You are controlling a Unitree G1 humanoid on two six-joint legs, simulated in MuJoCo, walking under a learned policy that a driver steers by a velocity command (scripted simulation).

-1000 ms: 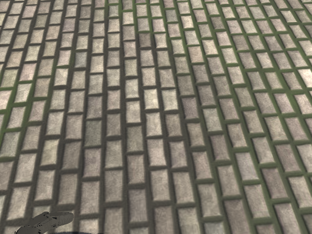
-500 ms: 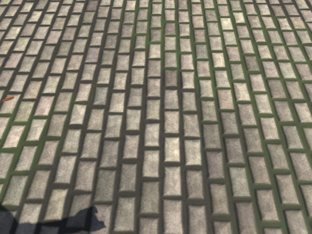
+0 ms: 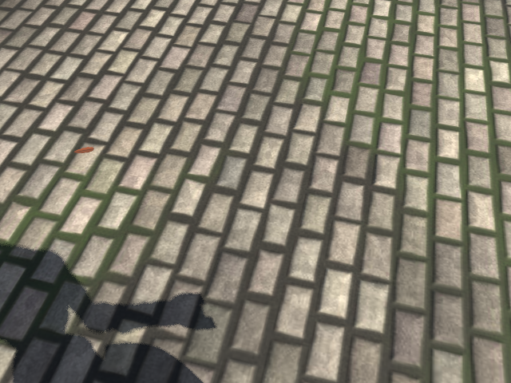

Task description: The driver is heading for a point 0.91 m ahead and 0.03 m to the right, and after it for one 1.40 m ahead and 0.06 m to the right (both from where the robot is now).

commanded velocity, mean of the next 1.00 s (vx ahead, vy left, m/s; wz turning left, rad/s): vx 0.43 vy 0.00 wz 0.03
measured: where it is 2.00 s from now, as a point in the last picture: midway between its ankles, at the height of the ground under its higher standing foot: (248, 290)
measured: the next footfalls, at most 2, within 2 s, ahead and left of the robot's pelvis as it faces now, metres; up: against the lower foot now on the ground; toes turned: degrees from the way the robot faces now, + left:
right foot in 0.02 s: +0.07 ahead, -0.14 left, +0.00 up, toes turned +7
left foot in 0.50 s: +0.26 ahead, +0.18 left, +0.00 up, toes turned +13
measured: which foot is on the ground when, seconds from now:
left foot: down 0.00-0.02, up 0.04-0.48, down 0.50-1.00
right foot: up 0.00-0.00, down 0.02-0.50, up 0.52-0.98, down 1.00-1.00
